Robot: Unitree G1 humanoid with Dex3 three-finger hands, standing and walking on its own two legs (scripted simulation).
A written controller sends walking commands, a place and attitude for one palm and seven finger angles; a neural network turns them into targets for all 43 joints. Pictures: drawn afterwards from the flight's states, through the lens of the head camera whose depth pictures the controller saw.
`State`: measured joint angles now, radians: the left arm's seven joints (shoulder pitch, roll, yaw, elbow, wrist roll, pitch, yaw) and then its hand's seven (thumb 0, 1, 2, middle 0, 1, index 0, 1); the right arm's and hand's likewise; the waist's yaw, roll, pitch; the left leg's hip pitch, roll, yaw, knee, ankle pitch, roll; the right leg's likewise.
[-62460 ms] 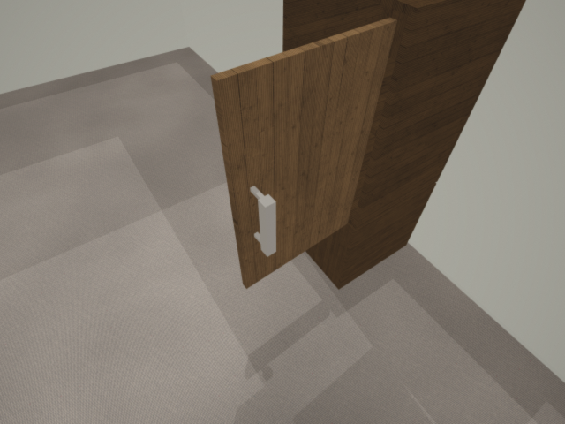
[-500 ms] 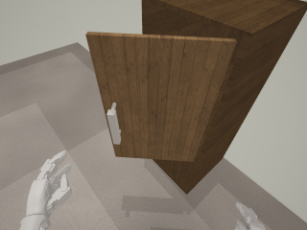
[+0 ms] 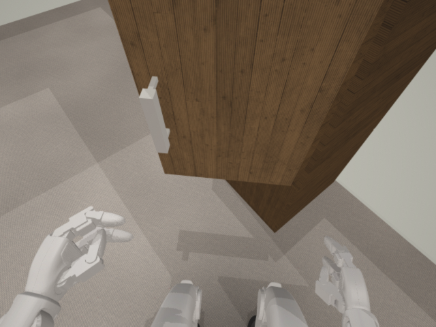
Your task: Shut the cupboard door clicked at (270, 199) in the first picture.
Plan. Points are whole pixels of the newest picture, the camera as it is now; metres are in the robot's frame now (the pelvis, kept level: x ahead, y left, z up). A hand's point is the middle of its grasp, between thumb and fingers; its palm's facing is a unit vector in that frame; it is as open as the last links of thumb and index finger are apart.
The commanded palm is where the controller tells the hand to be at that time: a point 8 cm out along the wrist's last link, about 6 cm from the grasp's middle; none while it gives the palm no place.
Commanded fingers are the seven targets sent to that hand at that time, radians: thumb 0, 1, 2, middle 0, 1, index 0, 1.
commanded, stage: raise the hand and make a fist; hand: left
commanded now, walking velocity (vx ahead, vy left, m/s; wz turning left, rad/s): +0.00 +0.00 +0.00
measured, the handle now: (159, 117) +0.50 +0.17 +0.06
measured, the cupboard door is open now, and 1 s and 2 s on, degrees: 45 45 45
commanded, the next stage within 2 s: bring the fist close to the handle in 1.20 s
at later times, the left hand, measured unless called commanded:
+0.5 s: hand (84, 255) +0.21 +0.22 +0.06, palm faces +0.01 -1.00 -0.05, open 3.1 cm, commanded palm +0.19 +0.27 +0.06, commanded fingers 0.00 0.90 0.90 -1.30 -1.50 -1.30 -1.50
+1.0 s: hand (108, 240) +0.24 +0.20 +0.06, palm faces -0.05 -1.00 -0.04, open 3.1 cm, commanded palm +0.22 +0.25 +0.06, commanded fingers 0.00 0.90 0.90 -1.30 -1.50 -1.30 -1.50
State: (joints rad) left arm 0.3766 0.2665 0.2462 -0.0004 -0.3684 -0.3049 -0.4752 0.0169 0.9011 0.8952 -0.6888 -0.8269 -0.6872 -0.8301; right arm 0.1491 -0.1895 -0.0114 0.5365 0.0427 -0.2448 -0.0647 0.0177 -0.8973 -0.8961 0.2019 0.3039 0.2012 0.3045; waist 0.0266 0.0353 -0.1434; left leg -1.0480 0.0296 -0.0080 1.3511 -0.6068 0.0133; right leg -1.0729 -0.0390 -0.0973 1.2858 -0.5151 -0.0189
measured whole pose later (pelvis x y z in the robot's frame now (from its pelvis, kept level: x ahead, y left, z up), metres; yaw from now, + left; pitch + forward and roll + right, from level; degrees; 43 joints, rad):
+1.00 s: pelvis +0.02 +0.01 +0.01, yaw +0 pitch +19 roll -3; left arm 0.39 0.25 0.15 -0.04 -0.28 -0.37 -0.29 0.02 0.90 0.90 -1.30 -1.50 -1.30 -1.50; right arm 0.23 -0.24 0.00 0.46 0.02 -0.16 -0.05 0.02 -0.90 -0.90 0.20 0.30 0.20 0.30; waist 0.00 0.03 -0.18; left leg -1.02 0.02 -0.01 1.30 -0.61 0.03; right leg -1.04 -0.04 -0.09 1.23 -0.52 0.00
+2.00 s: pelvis +0.01 +0.01 +0.02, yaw +0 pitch +20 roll -2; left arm -0.06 0.21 0.08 0.26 -0.19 -0.37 -0.16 0.02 0.90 0.90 -1.30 -1.50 -1.30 -1.50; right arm 0.24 -0.25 0.00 0.53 0.02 -0.11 -0.03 0.02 -0.90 -0.90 0.20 0.30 0.20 0.30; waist -0.04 0.03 -0.17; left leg -1.02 0.01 0.01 1.26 -0.58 0.03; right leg -1.05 -0.04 -0.07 1.20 -0.49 0.00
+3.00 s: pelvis +0.01 +0.00 +0.02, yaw +0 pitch +20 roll +0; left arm -0.43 0.22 0.15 0.70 -0.14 -0.49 -0.15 0.02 0.90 0.90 -1.31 -1.50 -1.30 -1.50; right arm 0.23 -0.25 0.00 0.59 0.01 -0.03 -0.03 0.01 -0.90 -0.90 0.20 0.30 0.20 0.30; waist -0.07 0.01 -0.14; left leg -1.03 0.01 0.02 1.23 -0.55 0.01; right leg -1.07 -0.04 -0.06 1.20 -0.47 -0.02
